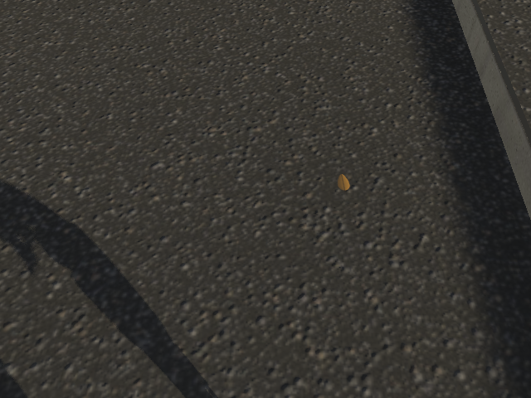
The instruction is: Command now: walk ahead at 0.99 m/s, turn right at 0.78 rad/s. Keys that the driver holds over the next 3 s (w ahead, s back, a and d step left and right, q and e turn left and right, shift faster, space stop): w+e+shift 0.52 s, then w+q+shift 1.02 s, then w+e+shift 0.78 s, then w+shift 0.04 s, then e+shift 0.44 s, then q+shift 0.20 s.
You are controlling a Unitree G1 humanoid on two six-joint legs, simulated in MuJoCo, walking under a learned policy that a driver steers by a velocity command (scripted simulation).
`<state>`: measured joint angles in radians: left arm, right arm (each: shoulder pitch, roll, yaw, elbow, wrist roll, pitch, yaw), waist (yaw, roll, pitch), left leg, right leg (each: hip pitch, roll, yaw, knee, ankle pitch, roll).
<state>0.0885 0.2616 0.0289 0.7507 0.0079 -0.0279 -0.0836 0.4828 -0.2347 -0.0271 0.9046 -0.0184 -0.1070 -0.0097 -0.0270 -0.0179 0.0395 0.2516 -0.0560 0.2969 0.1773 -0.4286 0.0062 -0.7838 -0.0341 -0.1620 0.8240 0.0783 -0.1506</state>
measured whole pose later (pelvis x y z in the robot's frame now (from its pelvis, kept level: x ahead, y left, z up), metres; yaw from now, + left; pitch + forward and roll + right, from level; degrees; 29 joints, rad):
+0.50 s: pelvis +0.47 -0.02 +0.00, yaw -28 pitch +3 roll +0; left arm 0.47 0.34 0.09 0.84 0.00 -0.07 -0.02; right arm -0.06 -0.27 0.04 0.56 -0.03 -0.07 0.00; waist 0.14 0.01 0.03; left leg -0.56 0.03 -0.07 0.50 -0.06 -0.02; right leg 0.09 0.17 0.32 0.45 -0.48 -0.16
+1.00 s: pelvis +0.85 -0.22 +0.01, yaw -22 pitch +2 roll +0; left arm 0.11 0.24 -0.01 0.65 0.06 -0.09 0.00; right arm 0.47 -0.28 -0.05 0.85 0.00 -0.05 0.03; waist -0.08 0.02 -0.02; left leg -0.33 0.00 -0.05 1.17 -0.35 0.09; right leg -0.38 -0.02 -0.04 0.61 -0.27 -0.01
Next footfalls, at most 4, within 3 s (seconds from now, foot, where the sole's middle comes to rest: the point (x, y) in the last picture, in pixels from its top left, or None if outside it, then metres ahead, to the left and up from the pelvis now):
0.08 right None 0.27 -0.02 -0.75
0.50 left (261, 302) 0.72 0.03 -0.75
0.90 right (390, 255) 0.86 -0.35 -0.75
1.34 left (343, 141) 1.33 -0.27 -0.75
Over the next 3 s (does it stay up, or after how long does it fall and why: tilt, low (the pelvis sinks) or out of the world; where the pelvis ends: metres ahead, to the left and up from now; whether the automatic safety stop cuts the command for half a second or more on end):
stays up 2.49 -0.44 0.02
